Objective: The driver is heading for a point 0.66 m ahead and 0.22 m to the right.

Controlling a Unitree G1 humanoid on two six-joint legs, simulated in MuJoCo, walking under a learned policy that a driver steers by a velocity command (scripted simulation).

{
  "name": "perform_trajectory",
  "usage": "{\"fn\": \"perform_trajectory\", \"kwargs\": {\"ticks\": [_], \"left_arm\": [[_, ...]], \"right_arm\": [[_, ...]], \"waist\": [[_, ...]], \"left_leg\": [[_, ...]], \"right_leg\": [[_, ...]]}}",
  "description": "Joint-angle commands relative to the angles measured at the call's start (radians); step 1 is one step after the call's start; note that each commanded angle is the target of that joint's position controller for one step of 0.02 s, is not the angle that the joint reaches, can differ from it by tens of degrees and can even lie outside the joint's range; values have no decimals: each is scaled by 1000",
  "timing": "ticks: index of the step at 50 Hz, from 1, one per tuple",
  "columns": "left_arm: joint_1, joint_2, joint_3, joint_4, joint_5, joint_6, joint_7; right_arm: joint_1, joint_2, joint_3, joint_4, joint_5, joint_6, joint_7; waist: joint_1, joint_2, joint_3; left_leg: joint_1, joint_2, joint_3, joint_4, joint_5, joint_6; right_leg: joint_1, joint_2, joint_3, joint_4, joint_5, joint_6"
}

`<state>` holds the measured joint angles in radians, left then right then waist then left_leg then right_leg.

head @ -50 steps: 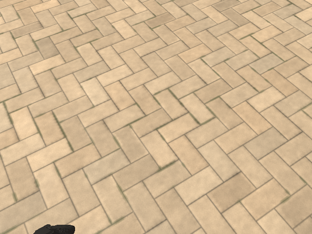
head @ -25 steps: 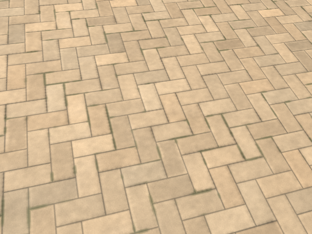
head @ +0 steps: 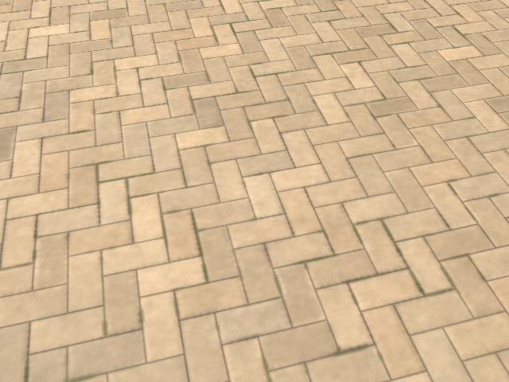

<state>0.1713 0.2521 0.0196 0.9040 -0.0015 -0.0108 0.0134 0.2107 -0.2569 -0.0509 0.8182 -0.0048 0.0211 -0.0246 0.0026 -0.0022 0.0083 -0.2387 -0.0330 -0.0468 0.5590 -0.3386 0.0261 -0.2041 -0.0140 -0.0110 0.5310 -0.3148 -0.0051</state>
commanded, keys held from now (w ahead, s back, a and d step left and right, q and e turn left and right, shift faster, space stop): w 0.36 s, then w+e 0.64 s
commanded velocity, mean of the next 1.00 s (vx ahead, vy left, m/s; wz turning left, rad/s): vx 0.42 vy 0.00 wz -0.24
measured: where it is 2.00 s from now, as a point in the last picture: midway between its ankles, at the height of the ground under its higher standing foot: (297, 333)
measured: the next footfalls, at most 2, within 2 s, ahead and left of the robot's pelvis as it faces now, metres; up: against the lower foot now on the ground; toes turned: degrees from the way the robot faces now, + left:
right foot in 0.60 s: +0.42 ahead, -0.12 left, +0.00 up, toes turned -6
left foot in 1.08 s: +0.73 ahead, +0.02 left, +0.00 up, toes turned -24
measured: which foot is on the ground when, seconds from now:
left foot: down 0.00-0.62, up 0.64-1.00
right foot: down 0.00-0.14, up 0.16-0.58, down 0.60-1.00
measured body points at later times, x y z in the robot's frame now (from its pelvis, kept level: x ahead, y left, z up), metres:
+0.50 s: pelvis +0.17 +0.01 +0.00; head +0.20 +0.02 +0.45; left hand +0.41 +0.23 -0.10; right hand +0.10 -0.25 -0.13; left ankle +0.02 +0.12 -0.73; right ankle +0.36 -0.13 -0.70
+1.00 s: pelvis +0.47 -0.04 +0.01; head +0.50 -0.06 +0.46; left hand +0.57 +0.23 -0.11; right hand +0.62 -0.34 -0.07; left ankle +0.70 +0.07 -0.69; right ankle +0.38 -0.11 -0.73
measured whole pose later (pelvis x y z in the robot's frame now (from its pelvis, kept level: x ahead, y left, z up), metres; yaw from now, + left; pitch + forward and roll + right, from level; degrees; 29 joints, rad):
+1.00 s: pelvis +0.47 -0.04 +0.01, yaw -17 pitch +2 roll -1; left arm 0.34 0.28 0.07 0.82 -0.03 -0.05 0.01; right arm 0.03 -0.28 -0.04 0.72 0.00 -0.11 0.00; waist 0.10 0.03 0.03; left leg -0.60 0.05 -0.12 0.53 0.07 -0.06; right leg -0.11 0.13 0.16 0.36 -0.27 -0.08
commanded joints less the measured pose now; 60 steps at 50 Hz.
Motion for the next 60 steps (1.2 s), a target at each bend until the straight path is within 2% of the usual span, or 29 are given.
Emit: {"fn": "perform_trajectory", "kwargs": {"ticks": [1,3,6,7,8,9,11,12,15,20,24,27,29,30,31,32,33,34,35,36,40,46,52,54,55,56,57,58,60], "left_arm": [[52,196,48,-26,-15,-17,13],[55,214,58,-21,-20,-28,16],[-51,183,53,-52,-33,-27,3],[-72,145,43,-62,-27,-31,0],[-101,73,24,-92,-19,-44,-4],[-131,105,30,-126,-23,-64,0],[-70,140,43,-99,-45,-86,-15],[-68,130,43,-92,-41,-92,-21],[-108,101,42,-95,-23,-89,-46],[-257,41,13,-150,-19,-77,-59],[-318,67,13,-186,-32,-72,-70],[-277,108,31,-194,-27,-76,-83],[-59,165,70,-138,-28,-66,-79],[91,210,96,-102,-30,-56,-68],[212,309,123,-100,-18,-49,-56],[209,261,104,-96,-24,-47,-54],[152,213,90,-101,-18,-55,-52],[85,189,83,-118,-14,-63,-50],[23,166,76,-134,-9,-71,-52],[-18,147,69,-149,4,-78,-51],[-5,156,71,-160,-8,-80,-33],[132,199,86,-139,-25,-61,-3],[184,190,88,-135,-22,-35,8],[173,125,66,-150,-9,-31,5],[251,67,47,-167,10,-36,7],[363,67,38,-178,-20,-43,6],[335,172,60,-152,-29,-39,11],[223,201,70,-170,-27,-27,14],[139,169,71,-198,-4,-9,19]], "right_arm": [[-55,-70,-23,-66,17,-46,1],[-67,-74,-26,-66,26,-75,12],[76,-76,-37,9,30,-95,25],[157,-105,-50,47,25,-95,24],[259,-179,-71,72,20,-98,18],[313,-232,-81,69,15,-109,31],[233,-131,-46,45,7,-132,31],[209,-133,-44,41,9,-134,32],[212,-84,-20,50,6,-117,31],[235,-138,-24,68,3,-103,6],[262,-144,-27,104,11,-112,7],[229,-165,-37,100,8,-102,4],[203,-178,-41,86,-5,-79,-6],[206,-176,-37,70,-10,-74,-13],[294,-77,-5,28,-20,-93,2],[278,-51,12,39,-7,-135,20],[164,-139,-14,-2,38,-163,29],[91,-160,-14,-30,49,-180,26],[61,-157,-19,-35,31,-185,16],[74,-159,-28,-34,12,-176,7],[53,-117,-25,-69,-16,-133,-2],[-202,-74,-2,-154,-5,-144,12],[-219,-148,-22,-181,17,-166,36],[-34,-203,-44,-147,-16,-178,26],[85,-278,-59,-143,-38,-175,22],[142,-289,-69,-99,-21,-154,31],[102,-186,-44,-129,-1,-145,37],[45,-135,-26,-142,-4,-137,36],[-36,-95,-6,-130,-13,-130,44]], "waist": [[27,-138,98],[23,-168,130],[-68,-132,87],[-96,-75,55],[-116,157,25],[-142,286,23],[-73,123,44],[-60,83,47],[-52,91,54],[-83,83,97],[-81,96,134],[-27,105,71],[87,125,-74],[152,92,-150],[115,-141,-300],[105,-184,-401],[118,-153,-248],[89,-75,-137],[45,8,-64],[1,1,-41],[-33,-42,2],[67,-52,15],[42,-102,-12],[-52,-88,-140],[-52,95,-305],[-18,387,-397],[-40,209,-313],[-57,111,-206],[-17,47,-95]], "left_leg": [[-195,-9,59,75,-154,22],[-214,40,51,135,-87,32],[97,19,84,-101,10,63],[223,47,20,-131,47,68],[345,210,-288,-275,-137,143],[418,378,-611,-385,-126,261],[437,365,-501,-357,-30,250],[436,342,-424,-369,6,220],[378,269,-222,-400,310,165],[223,209,-35,-464,365,153],[242,258,34,-490,366,136],[350,285,97,-357,749,101],[353,259,154,-57,1067,60],[178,231,166,183,983,25],[-260,90,162,618,470,-47],[-425,-32,-20,821,-189,-44],[-531,31,-86,873,-139,-16],[-525,79,-69,818,-50,5],[-476,115,-59,727,6,6],[-396,147,-66,657,41,2],[-332,159,-33,476,112,-57],[-242,66,-5,30,471,-94],[-179,42,-51,-104,290,-51],[108,115,-68,-138,358,35],[421,323,-285,-57,588,135],[606,494,-667,-136,551,293],[524,460,-632,-161,476,260],[410,411,-457,-150,569,221],[202,324,-265,-169,794,196]], "right_leg": [[-22,-231,336,-305,-506,-168],[-33,-321,447,-360,-465,-224],[-164,-206,254,-280,-278,-148],[-234,-141,161,-155,-171,-107],[-386,-8,-8,154,-77,-29],[-549,49,10,398,-205,-11],[-664,-38,102,599,-146,-52],[-687,-69,90,592,-63,-65],[-626,-101,43,484,87,-46],[-477,-50,-39,151,305,12],[-406,-31,-31,34,378,-33],[-325,16,-52,23,304,-96],[-70,91,-98,36,250,-140],[185,67,-24,41,235,-172],[594,-202,474,8,28,-347],[658,-322,878,-227,-161,-411],[548,-291,774,-276,-179,-351],[383,-255,634,-291,-98,-316],[216,-214,529,-309,20,-298],[101,-175,452,-325,110,-282],[-101,-119,333,-378,216,-297],[-131,-52,274,-333,196,-217],[69,-118,443,-143,201,-187],[38,-28,364,123,344,-121],[-150,76,260,422,61,-60],[-428,153,181,695,-343,-5],[-491,85,235,790,-310,10],[-502,63,205,815,-243,25],[-448,3,175,696,-176,42]]}}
